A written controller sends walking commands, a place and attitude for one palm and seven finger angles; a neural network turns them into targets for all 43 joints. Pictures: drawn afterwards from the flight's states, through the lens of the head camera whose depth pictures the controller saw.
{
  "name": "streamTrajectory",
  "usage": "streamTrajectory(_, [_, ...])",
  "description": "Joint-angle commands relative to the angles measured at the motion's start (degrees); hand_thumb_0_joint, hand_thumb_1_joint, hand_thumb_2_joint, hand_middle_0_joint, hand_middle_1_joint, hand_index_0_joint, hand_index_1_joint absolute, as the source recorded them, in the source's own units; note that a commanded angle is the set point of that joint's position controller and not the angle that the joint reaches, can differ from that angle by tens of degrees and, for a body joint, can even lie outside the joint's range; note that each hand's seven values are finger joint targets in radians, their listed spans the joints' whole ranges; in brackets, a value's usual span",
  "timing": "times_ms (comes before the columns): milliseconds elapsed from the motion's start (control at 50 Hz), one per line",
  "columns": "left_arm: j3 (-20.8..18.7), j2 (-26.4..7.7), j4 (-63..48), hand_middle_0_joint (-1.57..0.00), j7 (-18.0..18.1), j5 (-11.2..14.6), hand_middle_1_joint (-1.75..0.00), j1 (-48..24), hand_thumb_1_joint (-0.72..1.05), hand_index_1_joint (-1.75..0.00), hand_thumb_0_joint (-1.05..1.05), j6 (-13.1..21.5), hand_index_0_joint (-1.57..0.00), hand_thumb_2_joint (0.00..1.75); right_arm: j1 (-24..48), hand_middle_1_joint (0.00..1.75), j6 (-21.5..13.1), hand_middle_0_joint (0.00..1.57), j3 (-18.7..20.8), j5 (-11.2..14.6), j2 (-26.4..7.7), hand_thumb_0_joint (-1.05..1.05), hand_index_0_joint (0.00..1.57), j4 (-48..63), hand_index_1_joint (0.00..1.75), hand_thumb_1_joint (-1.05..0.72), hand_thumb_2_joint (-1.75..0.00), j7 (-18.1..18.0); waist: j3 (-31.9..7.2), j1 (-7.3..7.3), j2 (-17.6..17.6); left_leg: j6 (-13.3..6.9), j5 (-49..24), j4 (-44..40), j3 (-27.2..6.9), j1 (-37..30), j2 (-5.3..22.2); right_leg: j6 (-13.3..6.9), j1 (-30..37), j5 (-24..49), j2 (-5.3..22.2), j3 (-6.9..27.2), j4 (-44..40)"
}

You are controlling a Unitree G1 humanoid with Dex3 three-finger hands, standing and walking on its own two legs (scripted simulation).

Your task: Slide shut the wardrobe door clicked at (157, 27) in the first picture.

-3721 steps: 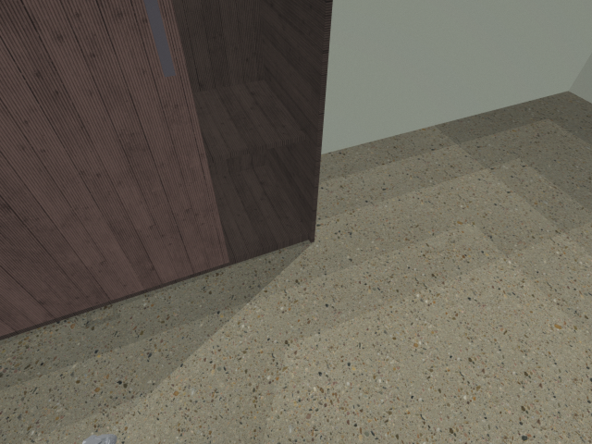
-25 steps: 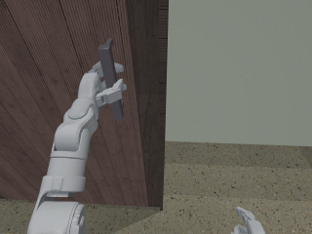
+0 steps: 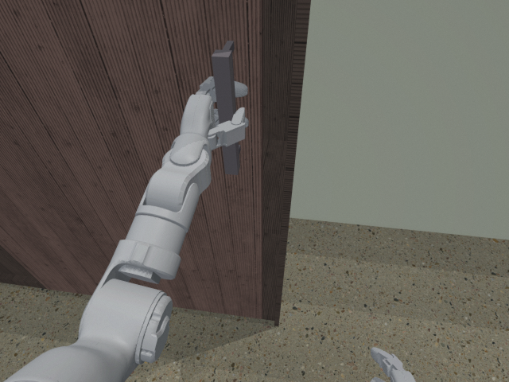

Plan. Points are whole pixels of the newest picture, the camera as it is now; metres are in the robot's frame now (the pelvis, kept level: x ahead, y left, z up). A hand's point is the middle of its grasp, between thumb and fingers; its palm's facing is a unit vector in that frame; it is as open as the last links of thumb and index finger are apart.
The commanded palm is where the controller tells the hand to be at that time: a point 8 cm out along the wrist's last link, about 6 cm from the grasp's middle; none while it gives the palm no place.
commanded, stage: step sideways, sliding the door along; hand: left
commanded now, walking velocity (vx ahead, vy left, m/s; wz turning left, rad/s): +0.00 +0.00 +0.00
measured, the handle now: (231, 113) +0.48 +0.08 +0.20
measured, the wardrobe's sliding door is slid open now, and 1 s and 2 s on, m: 0.04 0.00 0.00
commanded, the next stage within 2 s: none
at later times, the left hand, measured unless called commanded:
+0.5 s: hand (266, 132) +0.43 +0.02 +0.20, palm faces -0.03 -0.99 -0.10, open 6.2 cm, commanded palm +0.41 +0.06 +0.21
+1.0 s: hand (273, 130) +0.43 +0.01 +0.20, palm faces +0.22 -0.97 -0.08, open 6.2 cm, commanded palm +0.40 -0.01 +0.21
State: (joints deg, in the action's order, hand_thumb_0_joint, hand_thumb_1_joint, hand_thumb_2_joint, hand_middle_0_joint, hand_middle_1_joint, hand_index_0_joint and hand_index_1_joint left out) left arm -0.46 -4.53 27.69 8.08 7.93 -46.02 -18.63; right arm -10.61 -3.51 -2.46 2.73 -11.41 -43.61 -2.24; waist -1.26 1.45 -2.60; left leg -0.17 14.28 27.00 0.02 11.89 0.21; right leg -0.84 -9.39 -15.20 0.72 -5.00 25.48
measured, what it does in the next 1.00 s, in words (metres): steps to the right: right foot, then left foot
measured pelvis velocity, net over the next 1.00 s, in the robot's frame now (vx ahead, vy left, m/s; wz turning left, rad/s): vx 0.03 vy -0.16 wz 0.02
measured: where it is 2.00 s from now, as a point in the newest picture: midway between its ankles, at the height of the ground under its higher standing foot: outside the picture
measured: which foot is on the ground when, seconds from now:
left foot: down 0.00-0.80, up 0.82-0.90, down 0.92-1.00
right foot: down 0.00-0.60, up 0.62-0.76, down 0.78-0.92, up 0.94-1.00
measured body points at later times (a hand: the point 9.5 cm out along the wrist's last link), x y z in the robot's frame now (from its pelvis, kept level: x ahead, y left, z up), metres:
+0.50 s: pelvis +0.00 -0.05 -0.01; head +0.05 -0.07 +0.43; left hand +0.42 +0.07 +0.21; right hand +0.11 -0.30 -0.15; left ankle -0.01 +0.08 -0.69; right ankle +0.01 -0.11 -0.74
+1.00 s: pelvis +0.03 -0.16 -0.02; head +0.10 -0.15 +0.42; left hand +0.42 +0.06 +0.21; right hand +0.25 -0.36 -0.13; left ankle +0.02 +0.00 -0.74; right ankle +0.06 -0.27 -0.71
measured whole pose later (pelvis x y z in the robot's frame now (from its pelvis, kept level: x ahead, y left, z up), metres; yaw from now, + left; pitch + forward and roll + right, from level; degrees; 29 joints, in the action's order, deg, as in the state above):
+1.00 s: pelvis +0.03 -0.16 -0.02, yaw +1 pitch -2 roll +0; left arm -3.2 -13.2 5.2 8.7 4.9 -38.0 -2.7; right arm -4.0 -1.9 0.8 2.8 -12.2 -36.1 -1.2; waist 12.6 7.0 -0.8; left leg 3.7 20.6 38.4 1.6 15.0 6.5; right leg -0.7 -24.5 -22.3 0.5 -2.6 51.0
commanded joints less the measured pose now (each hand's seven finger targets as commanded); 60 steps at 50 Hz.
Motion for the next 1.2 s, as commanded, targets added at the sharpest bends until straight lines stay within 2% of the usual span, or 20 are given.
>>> streamTrajectory(0, [9.11, 8.68, -11.79, -0.45, -3.32, 1.37, -1.4, -34.98, 0.9, -1.4, 0.0, 5.67, -0.45, 0.9, 5.98, 0.3, -4.0, 0.2, 2.5, -0.13, -6.12, 0.0, 0.2, 7.27, 0.3, -0.9, -0.9, 0.03, -18.12, -5.42, 3.19, 0.18, -17.82, -0.83, -2.9, -13.68, -0.12, -0.89, -4.17, 17.65, -3.14, 1.57, -1.73])
streamTrajectory(40, [9.62, 9.12, -13.12, -0.45, -2.57, 1.29, -1.4, -38.55, 0.9, -1.4, 0.0, 6.2, -0.45, 0.9, 6.01, 0.3, -4.46, 0.2, 2.46, -0.17, -6.07, 0.0, 0.2, 7.22, 0.3, -0.9, -0.9, 0.24, -19.11, -5.49, 2.73, 0.24, -17.64, -0.88, -2.92, -13.84, -0.18, -0.89, -4.17, 17.62, -3.14, 1.55, -1.45])
streamTrajectory(60, [-7.23, -20.88, -16.18, -0.45, -1.16, -2.57, -1.4, -37.36, 0.9, -1.4, 0.0, 15.19, -0.45, 0.9, 3.21, 0.3, -4.31, 0.2, 2.39, -0.63, -8.37, 0.0, 0.2, 7.89, 0.3, -0.9, -0.9, -1.01, -16.98, -3.18, 5.61, -1.46, -8.5, -1.73, -0.77, -7.23, 3.3, 0.7, -3.93, 11.45, 0.3, 4.95, -2.93])
streamTrajectory(100, [1.45, -7.28, -10.75, -0.45, -3.54, -2.04, -1.4, -25.98, 0.9, -1.4, 0.0, 19.56, -0.45, 0.9, 4.76, 0.3, -3.07, 0.2, 2.56, -1.69, -7.27, 0.0, 0.2, 8.24, 0.3, -0.9, -0.9, -2.1, -13.72, -2.78, 9.51, -2.57, 1.27, -1.47, -0.78, -2.82, 5.62, 1.31, -5.05, 4.29, 0.97, 3.93, -0.8])
streamTrajectory(180, [2.88, -7.56, -17.32, -0.45, -4.23, -1.33, -1.4, -29.1, 0.9, -1.4, 0.0, 24.45, -0.45, 0.9, 5.63, 0.3, -3.53, 0.2, 2.92, -1.89, -7.73, 0.0, 0.2, 10.51, 0.3, -0.9, -0.9, -4.06, -13.69, -3.62, -8.35, -7.47, 12.79, -6.67, -13.6, -8.76, 15.93, 0.6, -16.37, -6.42, -2.5, 2.62, 16.38])
streamTrajectory(240, [1.69, -9.99, -21.43, -0.45, -4.21, -1.13, -1.4, -29.89, 0.9, -1.4, 0.0, 25.11, -0.45, 0.9, 5.49, 0.3, -2.93, 0.2, 3.25, -2.22, -7.76, 0.0, 0.2, 10.99, 0.3, -0.9, -0.9, -3.91, -12.78, -3.19, -5.51, -10.89, -11.15, -3.95, -16.94, -16.84, 21.44, -0.22, -22.8, -12.51, -0.44, 5.84, 19.67])
streamTrajectory(320, [-0.22, -12.08, -23.11, -0.45, -4.1, -2.01, -1.4, -26.02, 0.9, -1.4, 0.0, 25.32, -0.45, 0.9, 7.03, 0.3, -1.66, 0.2, 3.57, -1.4, -8.72, 0.0, 0.2, 11.85, 0.3, -0.9, -0.9, -3.57, -14.65, -2.3, -4.55, -4.99, -16.83, 7.54, -2.2, -4.65, 15.46, -1.75, -0.75, 1.08, -0.24, 3.29, 2.52])
streamTrajectory(380, [-5.26, -16.44, -23.71, -0.45, -3.13, -3.4, -1.4, -22.82, 0.9, -1.4, 0.0, 24.77, -0.45, 0.9, 8.43, 0.3, -2.42, 0.2, 4.6, -0.64, -7.24, 0.0, 0.2, 11.89, 0.3, -0.9, -0.9, -3.75, -11.46, 0.16, 19.72, 0.43, 18.92, 36.47, 1.99, 20.93, 0.79, -12.9, 12.67, 15.13, 16.14, 27.76, -7.43])
streamTrajectory(460, [-2.82, -13.8, -31.55, -0.45, -2.89, -4.41, -1.4, -25.31, 0.9, -1.4, 0.0, 27.46, -0.45, 0.9, 7.17, 0.3, -3.22, 0.2, 3.68, -1.96, -5.46, 0.0, 0.2, 10.09, 0.3, -0.9, -0.9, -3.5, -15.15, -0.88, 9.13, 1.02, 13.43, 24.98, 3.44, 14.84, 3.59, -11.52, 16.44, 42.99, 14.26, 13.96, 2.34])
streamTrajectory(520, [-1.76, -13.84, -32.62, -0.45, -2.96, -4.03, -1.4, -22.63, 0.9, -1.4, 0.0, 27.81, -0.45, 0.9, 6.16, 0.3, -2.07, 0.2, 3.83, -2.49, -6.11, 0.0, 0.2, 10.52, 0.3, -0.9, -0.9, -4.03, -18.15, -1.76, 8.21, 0.64, -0.44, 4.18, 7.13, -0.17, 4.19, -6.8, 9.33, 37.16, 9.82, 7.76, 7.93])
streamTrajectory(580, [1.88, -9.2, -34.18, -0.45, -4.83, -1.64, -1.4, -22.59, 0.9, -1.4, 0.0, 27.67, -0.45, 0.9, 9.06, 0.3, -0.78, 0.2, 4.99, -1.6, -8.3, 0.0, 0.2, 13.07, 0.3, -0.9, -0.9, -2.47, -20.33, -1.65, -11.17, -12.15, -26.0, -4.27, -25.13, -25.32, 31.51, 0.6, -24.22, -12.9, 0.81, 11.23, 32.01])
streamTrajectory(600, [0.55, -11.01, -34.51, -0.45, -5.25, -2.08, -1.4, -26.02, 0.9, -1.4, 0.0, 27.44, -0.45, 0.9, 9.75, 0.3, -0.45, 0.2, 5.27, -0.56, -8.66, 0.0, 0.2, 13.75, 0.3, -0.9, -0.9, -1.83, -15.13, -1.06, -4.01, -12.39, -24.12, -4.53, -22.91, -22.82, 31.31, -0.01, -27.35, -11.9, 2.62, 12.81, 31.0])
streamTrajectory(720, [5.0, -7.36, -39.81, -0.45, -5.61, -2.85, -1.4, -22.55, 0.9, -1.4, 0.0, 26.82, -0.45, 0.9, 10.18, 0.3, -0.93, 0.2, 5.08, 0.16, -8.49, 0.0, 0.2, 16.32, 0.3, -0.9, -0.9, -1.1, -19.39, -2.55, -7.14, -4.28, -25.7, 6.32, 0.74, -13.57, 19.36, 0.06, -4.61, 0.78, 0.87, 1.97, 7.03])
streamTrajectory(800, [6.18, -7.68, -39.71, -0.45, -3.55, -4.1, -1.4, -21.35, 0.9, -1.4, 0.0, 24.01, -0.45, 0.9, 11.8, 0.3, -1.71, 0.2, 4.45, 0.75, -5.88, 0.0, 0.2, 15.18, 0.3, -0.9, -0.9, -2.0, -16.26, -1.2, 17.86, 1.33, 14.98, 28.84, 4.77, 11.31, 1.22, -7.51, 7.82, 18.22, 12.84, 16.25, -3.24])
streamTrajectory(860, [13.67, -0.57, -46.21, -0.45, -3.3, -3.36, -1.4, -26.31, 0.9, -1.4, 0.0, 25.23, -0.45, 0.9, 10.95, 0.3, -2.95, 0.2, 3.69, 0.11, -4.99, 0.0, 0.2, 12.7, 0.3, -0.9, -0.9, -1.57, -16.95, -4.63, 7.57, 0.3, 6.44, 10.06, 1.84, 1.2, 4.5, -7.36, 5.7, 41.67, 12.99, 9.02, 10.29])
streamTrajectory(900, [14.5, -0.08, -48.03, -0.45, -4.27, -1.92, -1.4, -22.78, 0.9, -1.4, 0.0, 26.36, -0.45, 0.9, 10.39, 0.3, -1.75, 0.2, 5.67, -0.34, -8.35, 0.0, 0.2, 15.88, 0.3, -0.9, -0.9, -0.25, -20.49, -3.46, -14.74, -8.94, -48.58, 1.04, -20.81, -27.78, 26.01, 1.94, -24.17, -4.28, 1.62, 3.77, 26.72])
streamTrajectory(920, [13.17, 0.07, -44.85, -0.45, -5.42, -2.36, -1.4, -22.88, 0.9, -1.4, 0.0, 26.24, -0.45, 0.9, 12.11, 0.3, -1.12, 0.2, 5.88, -0.15, -8.67, 0.0, 0.2, 17.22, 0.3, -0.9, -0.9, 1.79, -19.11, -1.53, -10.23, -10.44, -38.9, -1.13, -20.46, -24.39, 28.23, 0.4, -24.24, -11.05, 3.17, 10.3, 31.11])
streamTrajectory(1040, [10.26, -4.13, -49.82, -0.45, -5.59, -3.04, -1.4, -15.41, 0.9, -1.4, 0.0, 26.6, -0.45, 0.9, 9.31, 0.3, -2.58, 0.2, 6.54, 0.4, -8.42, 0.0, 0.2, 19.13, 0.3, -0.9, -0.9, 3.25, -18.29, -3.31, -11.1, -3.89, -52.08, 6.57, -2.99, -26.33, 20.01, 0.77, -14.64, -1.86, -0.25, 4.2, 12.27])
streamTrajectory(1100, [9.25, -5.58, -52.37, -0.45, -5.4, -3.83, -1.4, -9.94, 0.9, -1.4, 0.0, 25.99, -0.45, 0.9, 9.95, 0.3, -4.03, 0.2, 6.01, 1.13, -7.93, 0.0, 0.2, 20.21, 0.3, -0.9, -0.9, 2.59, -19.32, -2.42, -7.09, -0.22, -41.15, 13.0, 3.29, -17.26, 13.19, 0.9, 1.21, 22.34, -0.82, 2.35, 2.15])
streamTrajectory(1180, [6.77, -9.07, -57.35, -0.45, -3.73, -4.66, -1.4, -4.63, 0.9, -1.4, 0.0, 25.65, -0.45, 0.9, 10.41, 0.3, -5.66, 0.2, 5.53, 1.04, -4.92, 0.0, 0.2, 17.6, 0.3, -0.9, -0.9, 0.02, -21.39, -1.2, 12.71, 1.98, 11.74, 19.71, 2.49, 6.09, 2.24, -3.98, 17.25, 68.55, 12.89, 12.79, 7.77])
